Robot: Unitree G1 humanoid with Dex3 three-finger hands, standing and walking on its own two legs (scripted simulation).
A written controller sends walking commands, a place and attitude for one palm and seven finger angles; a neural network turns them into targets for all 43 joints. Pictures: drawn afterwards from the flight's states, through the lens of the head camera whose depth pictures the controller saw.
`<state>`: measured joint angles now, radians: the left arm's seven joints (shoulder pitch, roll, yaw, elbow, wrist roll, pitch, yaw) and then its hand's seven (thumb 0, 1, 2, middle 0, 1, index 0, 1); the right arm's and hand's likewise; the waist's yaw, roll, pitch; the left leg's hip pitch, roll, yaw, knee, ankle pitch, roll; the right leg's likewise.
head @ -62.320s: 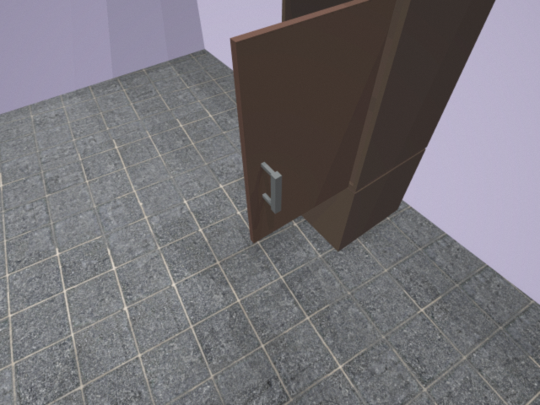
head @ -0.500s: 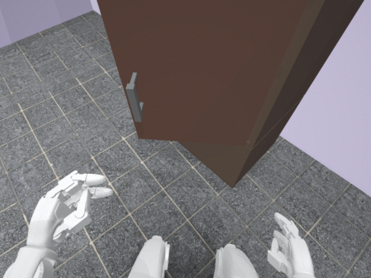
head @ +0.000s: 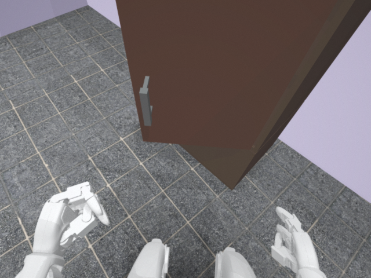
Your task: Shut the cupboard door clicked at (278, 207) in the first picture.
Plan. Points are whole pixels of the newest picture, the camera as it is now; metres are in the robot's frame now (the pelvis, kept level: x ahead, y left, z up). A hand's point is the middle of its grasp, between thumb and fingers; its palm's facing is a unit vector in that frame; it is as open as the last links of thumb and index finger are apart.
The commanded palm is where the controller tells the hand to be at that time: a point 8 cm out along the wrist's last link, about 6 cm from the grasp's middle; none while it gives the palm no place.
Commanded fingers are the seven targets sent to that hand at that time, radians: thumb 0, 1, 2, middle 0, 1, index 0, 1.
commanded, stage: raise the hand and make a fist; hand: left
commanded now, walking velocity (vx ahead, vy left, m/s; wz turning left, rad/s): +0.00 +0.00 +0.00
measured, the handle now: (147, 102) +0.52 +0.15 +0.02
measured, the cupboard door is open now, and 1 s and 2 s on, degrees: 41 41 41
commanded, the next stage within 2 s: bring the fist close to the handle in 0.74 s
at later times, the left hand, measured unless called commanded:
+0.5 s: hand (105, 211) +0.23 +0.17 +0.04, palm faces +0.00 -1.00 -0.04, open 3.1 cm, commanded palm +0.21 +0.23 +0.05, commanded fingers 0.00 0.90 0.90 -1.30 -1.50 -1.30 -1.50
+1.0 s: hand (120, 206) +0.24 +0.15 +0.04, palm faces -0.01 -1.00 -0.03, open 3.1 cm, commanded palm +0.24 +0.20 +0.04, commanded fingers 0.00 0.90 0.90 -1.30 -1.50 -1.30 -1.50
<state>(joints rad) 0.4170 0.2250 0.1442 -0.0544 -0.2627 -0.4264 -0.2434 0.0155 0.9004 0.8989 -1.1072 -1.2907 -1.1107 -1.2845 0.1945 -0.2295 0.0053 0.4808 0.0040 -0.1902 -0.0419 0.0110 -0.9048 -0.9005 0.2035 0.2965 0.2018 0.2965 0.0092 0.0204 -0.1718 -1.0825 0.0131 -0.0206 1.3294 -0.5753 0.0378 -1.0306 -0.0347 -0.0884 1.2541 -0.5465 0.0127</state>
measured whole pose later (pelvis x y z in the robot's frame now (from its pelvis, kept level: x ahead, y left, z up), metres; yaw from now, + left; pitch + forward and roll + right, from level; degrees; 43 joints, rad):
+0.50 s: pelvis +0.01 -0.01 +0.00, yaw +0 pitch +19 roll -3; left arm 0.38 0.23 0.15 -0.03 -0.27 -0.41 -0.25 0.02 0.90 0.90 -1.30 -1.50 -1.30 -1.49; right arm 0.24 -0.24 0.01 0.48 0.01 -0.15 -0.05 0.01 -0.90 -0.90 0.20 0.30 0.20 0.30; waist 0.00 0.04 -0.18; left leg -1.08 0.02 -0.03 1.33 -0.58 0.02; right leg -1.04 -0.02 -0.09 1.27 -0.56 -0.01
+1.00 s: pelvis +0.00 -0.03 -0.01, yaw +1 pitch +19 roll -2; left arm 0.31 0.21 0.12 0.03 -0.26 -0.44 -0.24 0.01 0.90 0.90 -1.30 -1.50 -1.31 -1.50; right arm 0.22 -0.25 0.01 0.48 0.01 -0.15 -0.05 0.01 -0.90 -0.90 0.20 0.30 0.20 0.30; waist 0.01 0.04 -0.19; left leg -1.10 0.03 -0.04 1.35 -0.59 0.00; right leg -1.06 -0.02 -0.10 1.30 -0.58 -0.03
